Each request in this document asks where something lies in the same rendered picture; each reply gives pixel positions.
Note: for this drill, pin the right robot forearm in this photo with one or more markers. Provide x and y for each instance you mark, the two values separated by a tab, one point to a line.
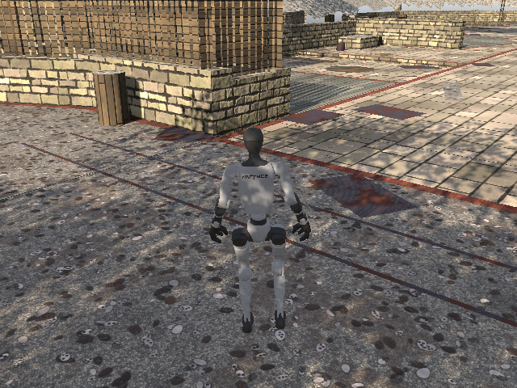
299	212

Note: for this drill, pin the humanoid robot torso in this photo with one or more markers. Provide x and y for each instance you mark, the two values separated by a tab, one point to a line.
256	189

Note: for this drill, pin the robot left thigh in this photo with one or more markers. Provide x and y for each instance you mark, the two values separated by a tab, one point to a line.
241	247

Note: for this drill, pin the robot left upper arm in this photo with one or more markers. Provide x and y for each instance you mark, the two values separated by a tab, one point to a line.
226	185

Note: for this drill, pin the right robot hand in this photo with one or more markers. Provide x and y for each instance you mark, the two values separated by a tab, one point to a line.
304	228

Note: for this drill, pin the robot right upper arm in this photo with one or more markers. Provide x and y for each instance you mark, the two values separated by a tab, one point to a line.
286	182

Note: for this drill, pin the left robot hand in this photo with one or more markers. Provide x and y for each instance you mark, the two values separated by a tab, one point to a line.
213	231

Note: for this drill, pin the left robot forearm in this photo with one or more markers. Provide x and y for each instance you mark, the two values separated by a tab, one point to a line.
218	215

